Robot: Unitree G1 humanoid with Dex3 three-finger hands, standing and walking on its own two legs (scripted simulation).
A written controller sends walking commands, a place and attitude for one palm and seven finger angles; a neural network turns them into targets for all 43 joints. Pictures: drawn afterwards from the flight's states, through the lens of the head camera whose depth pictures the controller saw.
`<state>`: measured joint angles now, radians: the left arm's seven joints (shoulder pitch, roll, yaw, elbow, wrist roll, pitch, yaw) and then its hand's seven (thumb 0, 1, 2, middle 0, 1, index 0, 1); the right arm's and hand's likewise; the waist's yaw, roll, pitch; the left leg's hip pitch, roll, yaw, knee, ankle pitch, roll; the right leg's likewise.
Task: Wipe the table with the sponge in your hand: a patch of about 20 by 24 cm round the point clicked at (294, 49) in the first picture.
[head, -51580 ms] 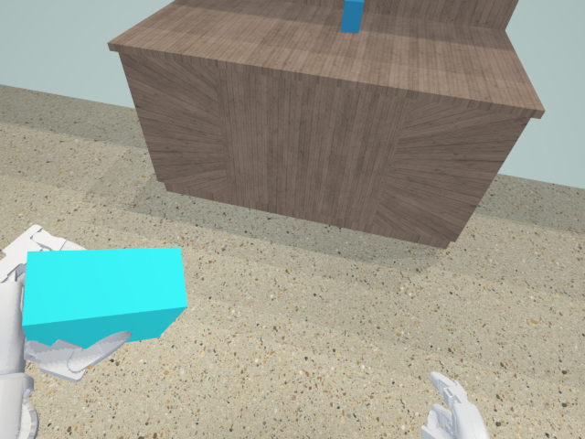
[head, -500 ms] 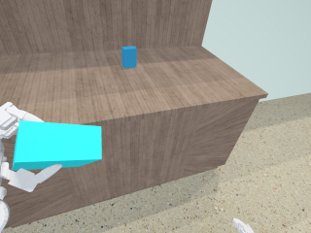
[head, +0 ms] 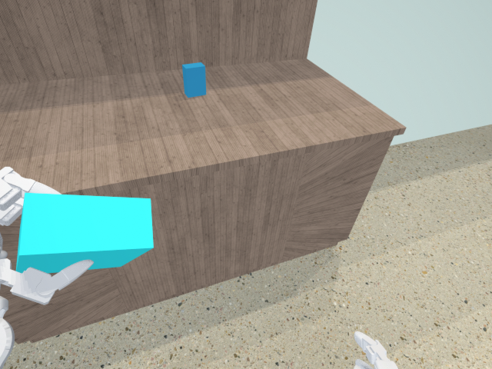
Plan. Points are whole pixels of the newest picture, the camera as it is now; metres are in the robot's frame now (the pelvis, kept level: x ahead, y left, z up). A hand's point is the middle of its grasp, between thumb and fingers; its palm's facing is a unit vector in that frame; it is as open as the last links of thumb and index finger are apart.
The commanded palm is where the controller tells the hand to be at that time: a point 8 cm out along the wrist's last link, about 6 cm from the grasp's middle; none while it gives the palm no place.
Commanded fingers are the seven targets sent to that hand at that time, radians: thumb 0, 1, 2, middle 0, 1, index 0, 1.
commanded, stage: stop stepping back and stand still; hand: left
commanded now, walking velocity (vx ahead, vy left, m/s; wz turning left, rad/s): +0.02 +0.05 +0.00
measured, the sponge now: (101, 236) +0.24 +0.21 +0.16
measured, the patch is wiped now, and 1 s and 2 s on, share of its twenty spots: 1.00 1.00 1.00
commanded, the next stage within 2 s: stand and wait in 0.20 s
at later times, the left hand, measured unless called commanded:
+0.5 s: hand (78, 234) +0.24 +0.23 +0.17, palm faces +0.39 -0.85 -0.36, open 10.4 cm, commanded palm +0.18 +0.28 +0.19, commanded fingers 0.00 0.10 1.30 -1.20 -1.60 -1.20 -1.60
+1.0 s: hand (78, 229) +0.26 +0.24 +0.16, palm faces +0.37 -0.85 -0.38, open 10.4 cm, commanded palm +0.20 +0.28 +0.19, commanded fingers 0.00 0.10 1.30 -1.20 -1.60 -1.20 -1.60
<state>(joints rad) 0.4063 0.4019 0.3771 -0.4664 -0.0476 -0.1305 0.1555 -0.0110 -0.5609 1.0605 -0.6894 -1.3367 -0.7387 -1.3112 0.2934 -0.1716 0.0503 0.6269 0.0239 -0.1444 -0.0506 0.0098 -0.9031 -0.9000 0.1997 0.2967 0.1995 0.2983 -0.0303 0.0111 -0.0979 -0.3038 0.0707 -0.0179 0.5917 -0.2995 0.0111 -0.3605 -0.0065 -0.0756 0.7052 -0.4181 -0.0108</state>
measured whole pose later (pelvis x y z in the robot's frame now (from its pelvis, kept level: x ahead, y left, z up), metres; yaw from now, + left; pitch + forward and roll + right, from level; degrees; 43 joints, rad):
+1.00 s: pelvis +0.04 +0.01 +0.00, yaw -1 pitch +0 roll -1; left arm 0.49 0.36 0.31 -0.48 -0.05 -0.12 0.15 -0.01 -0.56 1.06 -0.69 -1.34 -0.74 -1.32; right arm 0.14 -0.20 0.02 0.57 0.02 -0.07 -0.06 0.01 -0.90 -0.90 0.20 0.30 0.20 0.30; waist 0.00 0.01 0.01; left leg -0.22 0.02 0.01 0.50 -0.28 0.00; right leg -0.23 0.00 -0.03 0.46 -0.24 0.00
